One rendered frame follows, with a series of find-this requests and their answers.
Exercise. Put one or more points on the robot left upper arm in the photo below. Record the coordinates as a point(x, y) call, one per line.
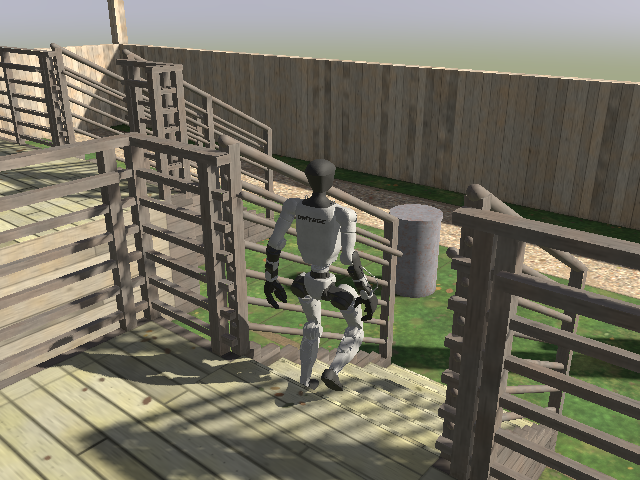
point(277, 240)

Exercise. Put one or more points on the robot right forearm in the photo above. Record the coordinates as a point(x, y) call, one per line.
point(359, 278)

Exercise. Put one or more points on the robot left foot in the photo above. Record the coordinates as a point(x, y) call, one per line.
point(313, 384)

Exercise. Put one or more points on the left robot hand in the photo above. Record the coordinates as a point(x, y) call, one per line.
point(278, 290)

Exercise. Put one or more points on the robot foot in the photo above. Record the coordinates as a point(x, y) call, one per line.
point(313, 384)
point(331, 380)

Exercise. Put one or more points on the robot right foot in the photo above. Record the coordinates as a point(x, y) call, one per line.
point(331, 380)

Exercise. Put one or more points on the right robot hand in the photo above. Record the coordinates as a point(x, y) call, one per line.
point(370, 304)

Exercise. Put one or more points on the robot right upper arm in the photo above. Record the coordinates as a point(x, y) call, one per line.
point(347, 218)

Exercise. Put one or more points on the robot left forearm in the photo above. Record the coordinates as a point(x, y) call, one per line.
point(272, 263)

